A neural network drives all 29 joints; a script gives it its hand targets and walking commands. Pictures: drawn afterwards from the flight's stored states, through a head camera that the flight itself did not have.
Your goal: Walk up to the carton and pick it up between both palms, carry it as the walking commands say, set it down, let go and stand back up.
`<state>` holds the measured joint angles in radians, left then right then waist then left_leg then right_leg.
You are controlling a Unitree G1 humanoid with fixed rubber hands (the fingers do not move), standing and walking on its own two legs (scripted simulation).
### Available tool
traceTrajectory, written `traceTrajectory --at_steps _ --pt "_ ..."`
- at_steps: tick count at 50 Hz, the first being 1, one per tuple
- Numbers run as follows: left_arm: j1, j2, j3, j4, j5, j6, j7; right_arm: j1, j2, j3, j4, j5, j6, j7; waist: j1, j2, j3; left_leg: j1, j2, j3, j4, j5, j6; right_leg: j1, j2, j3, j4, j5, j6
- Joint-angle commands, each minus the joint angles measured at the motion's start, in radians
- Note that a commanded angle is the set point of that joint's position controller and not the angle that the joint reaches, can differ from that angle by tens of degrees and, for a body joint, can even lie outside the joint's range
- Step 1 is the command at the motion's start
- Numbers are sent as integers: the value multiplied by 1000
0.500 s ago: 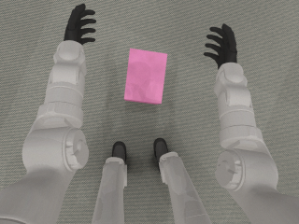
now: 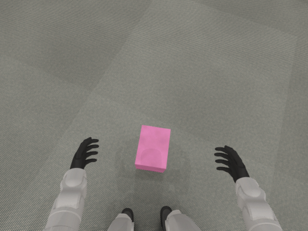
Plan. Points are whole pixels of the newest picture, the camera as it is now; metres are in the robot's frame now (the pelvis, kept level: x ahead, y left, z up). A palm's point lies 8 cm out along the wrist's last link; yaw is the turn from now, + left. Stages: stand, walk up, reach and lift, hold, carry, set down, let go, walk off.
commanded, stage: let go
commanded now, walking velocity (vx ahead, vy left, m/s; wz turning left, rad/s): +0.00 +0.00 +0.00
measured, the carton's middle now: (152, 149) +0.46 -0.03 -0.66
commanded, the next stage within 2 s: stand in 0.76 s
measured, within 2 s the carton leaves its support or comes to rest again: neither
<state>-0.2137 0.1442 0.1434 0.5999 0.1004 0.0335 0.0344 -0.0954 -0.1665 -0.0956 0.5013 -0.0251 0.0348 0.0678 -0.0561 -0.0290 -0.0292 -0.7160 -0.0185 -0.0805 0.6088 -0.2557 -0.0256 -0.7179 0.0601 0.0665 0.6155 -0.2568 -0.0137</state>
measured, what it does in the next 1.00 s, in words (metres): stands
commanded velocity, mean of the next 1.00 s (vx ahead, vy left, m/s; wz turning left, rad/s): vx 0.00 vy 0.00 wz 0.00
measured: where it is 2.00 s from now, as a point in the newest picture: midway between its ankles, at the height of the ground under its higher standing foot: outside the picture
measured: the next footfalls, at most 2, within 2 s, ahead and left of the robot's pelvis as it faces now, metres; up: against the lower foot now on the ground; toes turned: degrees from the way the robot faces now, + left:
none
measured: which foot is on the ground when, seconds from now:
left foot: down 0.00-1.00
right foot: down 0.00-1.00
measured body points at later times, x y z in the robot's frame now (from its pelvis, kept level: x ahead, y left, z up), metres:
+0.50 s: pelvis +0.03 +0.03 +0.02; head +0.04 +0.03 +0.47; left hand +0.20 +0.27 -0.06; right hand +0.20 -0.20 -0.05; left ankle +0.01 +0.13 -0.72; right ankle +0.00 -0.10 -0.72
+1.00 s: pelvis +0.03 +0.01 +0.02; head +0.05 +0.01 +0.47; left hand +0.16 +0.31 -0.07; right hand +0.19 -0.27 -0.08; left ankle +0.01 +0.13 -0.72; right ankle +0.00 -0.10 -0.72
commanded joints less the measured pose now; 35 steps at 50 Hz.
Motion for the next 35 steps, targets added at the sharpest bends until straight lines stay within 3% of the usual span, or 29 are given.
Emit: traceTrajectory --at_steps 1,9,16,27,35 --pt "64 68 -16 -123 -25 -30 -22 97 -71 14 -128 19 -26 -8 8 8 -353 311 -31 84 -76 118 14 420 -35 -15 -106 261 51" --pt "261 121 -28 -191 -58 -27 -60 230 -115 38 -182 42 -21 -13 45 3 -152 492 -36 71 -162 177 23 519 -34 -31 -187 269 54" --pt "389 131 -68 -241 -93 14 -84 304 -136 30 -165 35 18 -2 44 57 -30 633 -24 52 -229 261 6 563 -14 -53 -239 242 35" --pt "412 146 -74 -275 -98 76 -97 286 -152 9 -168 8 82 6 46 43 66 674 -10 43 -248 249 1 581 -1 -72 -234 157 18" --pt "398 166 -94 -245 -115 65 -74 266 -138 27 -183 -2 167 -31 70 54 58 698 5 63 -201 260 4 555 -2 -74 -193 125 5"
